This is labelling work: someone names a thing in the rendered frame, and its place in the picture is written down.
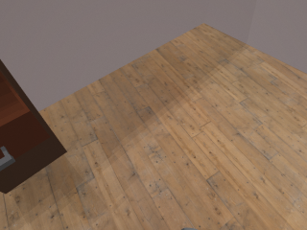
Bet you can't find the drawer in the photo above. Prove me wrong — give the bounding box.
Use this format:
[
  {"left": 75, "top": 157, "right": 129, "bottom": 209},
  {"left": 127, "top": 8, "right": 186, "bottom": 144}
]
[{"left": 0, "top": 72, "right": 50, "bottom": 159}]

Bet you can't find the cabinet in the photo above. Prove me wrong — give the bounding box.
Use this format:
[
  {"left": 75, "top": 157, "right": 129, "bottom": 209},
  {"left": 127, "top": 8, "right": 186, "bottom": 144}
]
[{"left": 0, "top": 59, "right": 67, "bottom": 194}]

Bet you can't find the handle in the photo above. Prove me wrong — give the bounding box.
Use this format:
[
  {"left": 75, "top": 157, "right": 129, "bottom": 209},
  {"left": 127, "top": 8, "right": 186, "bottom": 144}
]
[{"left": 0, "top": 146, "right": 15, "bottom": 172}]

